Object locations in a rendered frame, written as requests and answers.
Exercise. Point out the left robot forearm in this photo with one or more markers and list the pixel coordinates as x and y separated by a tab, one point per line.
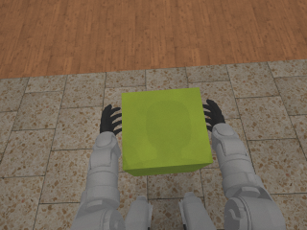
101	188

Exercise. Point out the robot left thigh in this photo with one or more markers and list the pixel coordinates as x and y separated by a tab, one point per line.
139	216

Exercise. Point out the robot right thigh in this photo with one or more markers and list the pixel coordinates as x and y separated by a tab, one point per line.
194	215

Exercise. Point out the right robot forearm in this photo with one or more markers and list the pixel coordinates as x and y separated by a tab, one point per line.
239	178

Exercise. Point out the left robot hand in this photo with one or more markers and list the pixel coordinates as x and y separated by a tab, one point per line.
106	121

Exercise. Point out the robot thigh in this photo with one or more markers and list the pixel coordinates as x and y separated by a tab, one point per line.
139	216
194	215

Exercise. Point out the right robot hand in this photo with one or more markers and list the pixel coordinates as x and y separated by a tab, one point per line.
215	114

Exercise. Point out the carton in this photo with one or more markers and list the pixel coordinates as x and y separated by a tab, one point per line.
164	131

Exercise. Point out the right robot upper arm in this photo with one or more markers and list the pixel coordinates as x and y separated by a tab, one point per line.
252	213

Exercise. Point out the left robot upper arm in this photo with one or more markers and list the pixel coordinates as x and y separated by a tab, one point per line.
105	219

